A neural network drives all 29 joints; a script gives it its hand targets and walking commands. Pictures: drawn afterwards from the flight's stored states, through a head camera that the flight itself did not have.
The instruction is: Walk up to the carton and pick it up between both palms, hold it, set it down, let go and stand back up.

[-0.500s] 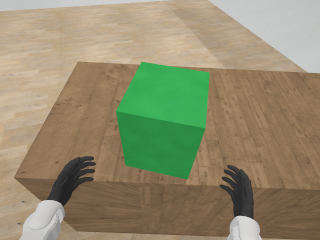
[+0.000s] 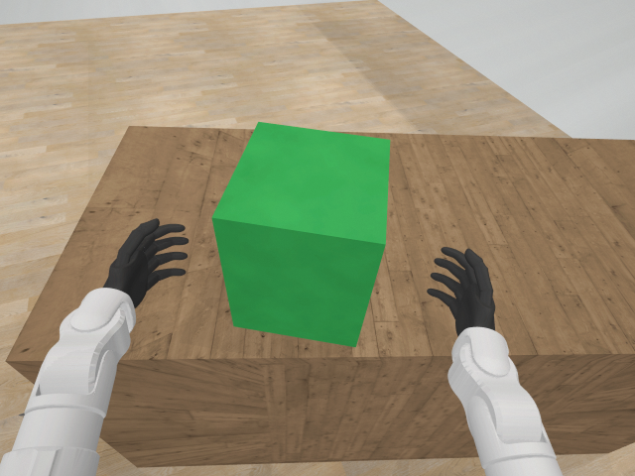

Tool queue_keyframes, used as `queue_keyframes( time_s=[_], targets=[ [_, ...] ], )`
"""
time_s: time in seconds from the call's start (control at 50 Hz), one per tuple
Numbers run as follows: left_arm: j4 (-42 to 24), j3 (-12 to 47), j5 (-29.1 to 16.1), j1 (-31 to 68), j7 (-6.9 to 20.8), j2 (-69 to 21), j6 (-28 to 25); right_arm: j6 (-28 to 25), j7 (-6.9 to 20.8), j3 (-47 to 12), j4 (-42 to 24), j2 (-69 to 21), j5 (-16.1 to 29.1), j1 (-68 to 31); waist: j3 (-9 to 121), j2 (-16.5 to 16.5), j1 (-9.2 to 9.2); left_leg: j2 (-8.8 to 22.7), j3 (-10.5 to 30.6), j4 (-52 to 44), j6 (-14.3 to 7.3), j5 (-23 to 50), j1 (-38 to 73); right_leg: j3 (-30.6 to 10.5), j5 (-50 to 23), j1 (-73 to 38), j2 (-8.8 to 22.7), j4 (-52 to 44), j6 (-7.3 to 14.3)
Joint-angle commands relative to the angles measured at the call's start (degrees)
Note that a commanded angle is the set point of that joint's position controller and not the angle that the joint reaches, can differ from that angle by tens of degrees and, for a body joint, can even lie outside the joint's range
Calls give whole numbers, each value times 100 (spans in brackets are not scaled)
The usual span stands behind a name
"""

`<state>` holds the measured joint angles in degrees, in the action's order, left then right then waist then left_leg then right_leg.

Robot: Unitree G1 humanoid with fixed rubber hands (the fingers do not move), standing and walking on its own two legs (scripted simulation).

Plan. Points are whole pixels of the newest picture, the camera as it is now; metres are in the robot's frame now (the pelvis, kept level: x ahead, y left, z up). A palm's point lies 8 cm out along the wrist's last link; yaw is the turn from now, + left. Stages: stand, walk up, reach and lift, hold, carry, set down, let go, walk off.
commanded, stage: reach and lift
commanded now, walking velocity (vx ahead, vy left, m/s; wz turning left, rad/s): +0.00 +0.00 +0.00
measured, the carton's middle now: (308, 237) +0.45 +0.03 +0.03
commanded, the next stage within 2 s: none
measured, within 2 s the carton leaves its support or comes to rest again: neither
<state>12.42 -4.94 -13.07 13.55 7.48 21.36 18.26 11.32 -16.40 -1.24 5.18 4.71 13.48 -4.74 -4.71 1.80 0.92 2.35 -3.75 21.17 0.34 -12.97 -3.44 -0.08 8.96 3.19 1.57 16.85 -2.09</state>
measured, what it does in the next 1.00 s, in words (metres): stands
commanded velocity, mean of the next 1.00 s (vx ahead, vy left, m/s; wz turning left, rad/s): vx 0.00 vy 0.00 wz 0.00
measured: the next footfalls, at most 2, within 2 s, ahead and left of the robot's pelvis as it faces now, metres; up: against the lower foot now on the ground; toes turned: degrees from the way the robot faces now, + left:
none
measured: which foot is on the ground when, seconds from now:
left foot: down 0.00-1.00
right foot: down 0.00-1.00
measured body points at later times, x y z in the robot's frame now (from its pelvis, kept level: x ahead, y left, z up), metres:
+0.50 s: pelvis +0.00 +0.00 +0.00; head +0.01 +0.03 +0.45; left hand +0.40 +0.23 +0.13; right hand +0.37 -0.17 +0.12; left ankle -0.01 +0.11 -0.75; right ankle +0.01 -0.15 -0.75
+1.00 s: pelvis -0.01 +0.00 +0.00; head +0.01 +0.03 +0.45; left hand +0.46 +0.21 +0.18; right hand +0.42 -0.17 +0.16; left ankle -0.01 +0.11 -0.75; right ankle +0.01 -0.15 -0.75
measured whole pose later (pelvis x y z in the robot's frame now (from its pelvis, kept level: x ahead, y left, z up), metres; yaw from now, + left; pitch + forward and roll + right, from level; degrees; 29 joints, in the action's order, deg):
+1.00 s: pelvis -0.01 +0.00 +0.00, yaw +2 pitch +2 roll -1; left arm 53.4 -0.8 -13.2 57.5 4.9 26.1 20.3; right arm 18.0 -15.8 3.8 40.0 6.8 15.7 -47.9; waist 1.3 2.5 -6.5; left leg 2.2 -1.5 23.2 0.4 -12.0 -13.7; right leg 2.0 7.5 11.3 1.7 16.5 -2.1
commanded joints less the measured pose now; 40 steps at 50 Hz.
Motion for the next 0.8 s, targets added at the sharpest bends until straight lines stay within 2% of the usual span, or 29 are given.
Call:
queue_keyframes(
  time_s=[0.0,0.04,0.08,0.16,0.2,0.26,0.3,0.34,0.38,0.46,0.5,0.52,0.6,0.66,0.68,0.72,0.74,0.76,0.78],
  targets=[
    [-557,-407,1,1945,5,822,-71,-54,-27,127,-788,277,44,-1698,1432,-438,-38,-175,-128,-291,100,1313,-355,-102,-1014,-875,-206,58,242],
    [-455,-345,-62,2353,-14,854,-31,8,-31,237,-784,331,40,-2145,1544,-398,-73,-164,-156,-320,85,1089,-435,-78,-779,-766,-232,59,256],
    [-445,-341,-80,2589,-62,906,-27,19,-39,285,-758,377,44,-2368,1792,-458,-78,-177,-169,-276,86,1173,-428,-62,-947,-823,-229,141,233],
    [-37,-349,-28,3101,-82,951,41,145,-40,332,-271,386,87,-2836,1923,-561,-176,-194,-159,-245,98,1171,-416,-42,-894,-796,-245,124,258],
    [-68,-342,-4,3255,-98,971,109,157,-72,370,-282,435,129,-3048,2116,-560,-192,-203,-175,-193,116,1347,-395,-16,-1096,-848,-278,167,224],
    [124,-335,50,3472,-84,972,218,253,-87,377,33,505,194,-3265,2062,-572,-276,-214,-125,-122,160,1673,-297,14,-1352,-878,-311,156,214],
    [340,-338,74,3611,-57,979,284,311,-126,475,210,529,129,-3427,2062,-531,-354,-234,-131,-124,163,1562,-325,48,-1391,-911,-320,165,188],
    [416,-328,72,3858,-59,1004,339,358,-137,500,273,569,146,-3704,2083,-500,-350,-237,-141,-104,185,1611,-337,98,-1395,-865,-347,167,175],
    [502,-344,52,4009,-58,1064,352,372,-150,430,197,541,218,-3899,2303,-426,-381,-280,-155,-45,164,1730,-355,92,-1685,-1003,-340,220,127],
    [544,-338,113,4408,-118,1119,392,430,-109,464,480,644,293,-4205,2472,-634,-415,-282,-99,40,255,2086,-227,143,-1873,-955,-386,231,159],
    [794,-338,155,4605,-101,1139,436,471,-97,452,697,675,352,-4370,2469,-685,-463,-305,-111,66,254,2069,-242,126,-1910,-950,-370,212,165],
    [784,-343,116,4746,-100,1189,446,457,-100,519,579,740,319,-4587,2619,-585,-490,-305,-103,54,248,2034,-285,142,-1932,-979,-381,231,139],
    [1231,-183,93,5245,-135,1141,437,525,-55,610,1042,768,285,-4992,2564,-723,-585,-286,-55,3,270,1767,-345,184,-1628,-801,-379,193,188],
    [1536,-108,-2,5630,-175,1221,348,496,-16,643,1071,856,269,-5459,2956,-629,-611,-300,-57,72,259,1842,-333,226,-1749,-758,-410,243,188],
    [1777,-89,13,5666,-182,1221,318,520,2,597,1333,806,271,-5473,2834,-617,-611,-304,-37,69,236,1844,-350,232,-1801,-766,-398,244,190],
    [1826,-78,0,5850,-196,1284,238,501,10,599,1391,850,284,-5634,3026,-558,-643,-301,-25,91,230,1963,-339,234,-1988,-822,-408,283,168],
    [1990,-42,42,5887,-205,1243,212,511,24,586,1679,847,294,-5595,2932,-681,-656,-288,9,81,260,1991,-313,241,-1933,-782,-402,264,195],
    [2131,-90,65,6107,-210,1323,198,517,27,609,1714,904,263,-5870,3074,-604,-644,-302,-7,88,244,2001,-300,243,-1929,-794,-408,240,181],
    [2275,-15,34,6212,-217,1275,184,503,27,642,1788,916,235,-6003,3090,-608,-702,-305,13,99,260,2004,-319,248,-2020,-761,-406,260,175]
  ],
)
